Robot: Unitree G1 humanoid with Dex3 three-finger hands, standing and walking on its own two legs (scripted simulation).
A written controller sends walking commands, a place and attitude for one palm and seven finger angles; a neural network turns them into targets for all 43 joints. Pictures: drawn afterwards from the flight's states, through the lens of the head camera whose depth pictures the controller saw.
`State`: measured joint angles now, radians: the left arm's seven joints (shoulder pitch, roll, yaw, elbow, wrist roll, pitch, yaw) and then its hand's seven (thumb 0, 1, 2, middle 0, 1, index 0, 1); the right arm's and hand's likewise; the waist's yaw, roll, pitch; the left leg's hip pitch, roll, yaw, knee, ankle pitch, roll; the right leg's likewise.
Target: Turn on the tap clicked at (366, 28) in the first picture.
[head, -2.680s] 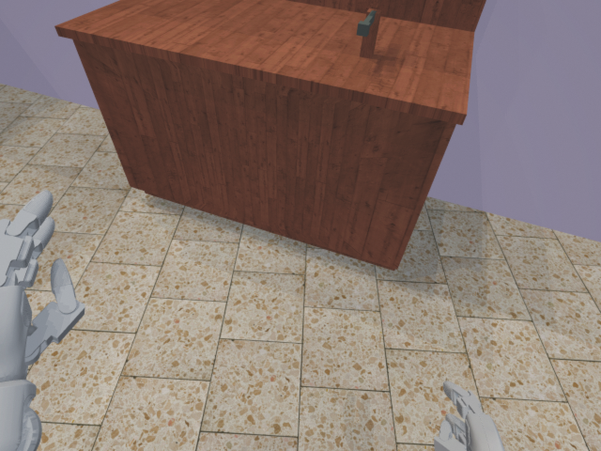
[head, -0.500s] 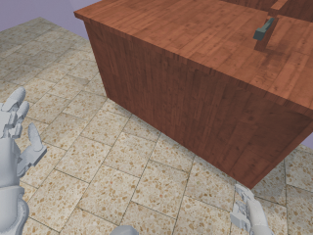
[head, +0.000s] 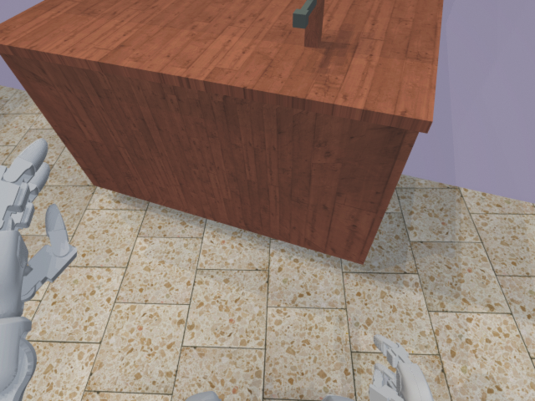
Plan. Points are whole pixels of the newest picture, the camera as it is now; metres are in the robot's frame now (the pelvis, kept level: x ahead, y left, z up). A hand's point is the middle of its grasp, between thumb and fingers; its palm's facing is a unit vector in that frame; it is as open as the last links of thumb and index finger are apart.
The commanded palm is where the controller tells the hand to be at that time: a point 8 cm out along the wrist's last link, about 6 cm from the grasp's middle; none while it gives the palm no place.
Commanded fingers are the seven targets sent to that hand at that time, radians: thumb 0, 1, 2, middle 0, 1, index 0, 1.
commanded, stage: turn to face it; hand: left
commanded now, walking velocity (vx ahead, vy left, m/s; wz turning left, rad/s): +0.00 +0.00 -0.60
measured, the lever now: (300, 18) +0.81 -0.02 +0.16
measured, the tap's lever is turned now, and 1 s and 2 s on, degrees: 0 0 0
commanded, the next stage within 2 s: take the last steps up to it in 1.10 s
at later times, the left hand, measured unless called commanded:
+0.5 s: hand (107, 302) +0.18 +0.16 +0.19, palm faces +0.19 -0.91 -0.36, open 7.4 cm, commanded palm +0.13 +0.21 +0.20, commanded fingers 0.00 0.90 0.90 -0.20 -0.30 -0.20 -0.30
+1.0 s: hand (281, 365) +0.13 +0.00 +0.21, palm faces -0.15 -0.81 -0.57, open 7.4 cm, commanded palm +0.11 +0.08 +0.20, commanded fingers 0.00 0.90 0.90 -0.20 -0.30 -0.20 -0.30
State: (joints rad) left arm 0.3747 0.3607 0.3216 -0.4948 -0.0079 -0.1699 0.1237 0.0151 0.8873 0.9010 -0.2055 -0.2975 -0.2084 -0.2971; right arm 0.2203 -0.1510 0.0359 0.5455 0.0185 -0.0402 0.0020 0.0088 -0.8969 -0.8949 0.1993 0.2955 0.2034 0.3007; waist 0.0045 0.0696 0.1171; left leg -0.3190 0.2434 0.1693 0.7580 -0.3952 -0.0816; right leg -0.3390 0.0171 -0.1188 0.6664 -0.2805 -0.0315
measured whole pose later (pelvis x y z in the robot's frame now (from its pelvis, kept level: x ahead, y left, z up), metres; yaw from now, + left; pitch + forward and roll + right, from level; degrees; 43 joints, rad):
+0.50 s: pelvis -0.09 -0.02 +0.01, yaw -15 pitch -1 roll +3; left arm 0.41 0.36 0.34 -0.50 -0.03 -0.18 0.13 0.01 0.88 0.90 -0.21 -0.30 -0.21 -0.30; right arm 0.18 -0.23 -0.02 0.52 0.00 0.04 -0.03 0.01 -0.90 -0.90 0.19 0.29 0.20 0.30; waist 0.03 -0.07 0.02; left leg -0.22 0.04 0.11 0.49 -0.25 -0.01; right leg -0.53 0.13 0.06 0.75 -0.27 0.00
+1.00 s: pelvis -0.17 -0.08 +0.02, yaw -30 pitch +1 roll +1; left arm 0.59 0.47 0.46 -0.65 -0.05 -0.25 0.14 0.01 0.88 0.90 -0.22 -0.30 -0.22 -0.30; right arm 0.18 -0.26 -0.05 0.58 0.02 0.00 -0.03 0.01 -0.90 -0.90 0.19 0.29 0.20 0.30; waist -0.05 -0.01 0.12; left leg -0.44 0.05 0.05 0.90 -0.44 -0.06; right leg -0.36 0.06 0.01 0.53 -0.18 -0.07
